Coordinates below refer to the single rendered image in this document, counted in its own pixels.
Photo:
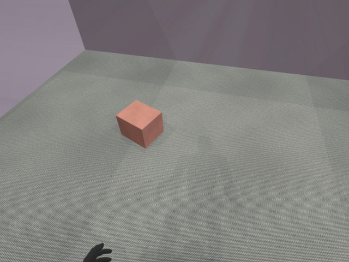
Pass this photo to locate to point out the left robot hand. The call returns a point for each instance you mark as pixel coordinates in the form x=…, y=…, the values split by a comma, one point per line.
x=97, y=251

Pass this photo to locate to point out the carton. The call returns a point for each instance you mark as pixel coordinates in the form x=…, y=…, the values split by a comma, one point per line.
x=140, y=123

